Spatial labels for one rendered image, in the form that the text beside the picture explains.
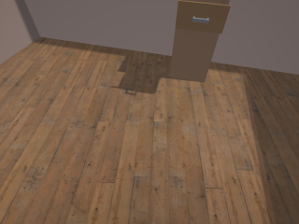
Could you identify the cabinet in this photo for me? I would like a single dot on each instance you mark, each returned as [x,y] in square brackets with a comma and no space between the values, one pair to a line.
[193,50]

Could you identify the handle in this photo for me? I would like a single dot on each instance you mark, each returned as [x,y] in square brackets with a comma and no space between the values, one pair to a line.
[200,20]

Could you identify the drawer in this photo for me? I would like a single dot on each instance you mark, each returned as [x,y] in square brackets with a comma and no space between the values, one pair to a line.
[217,14]

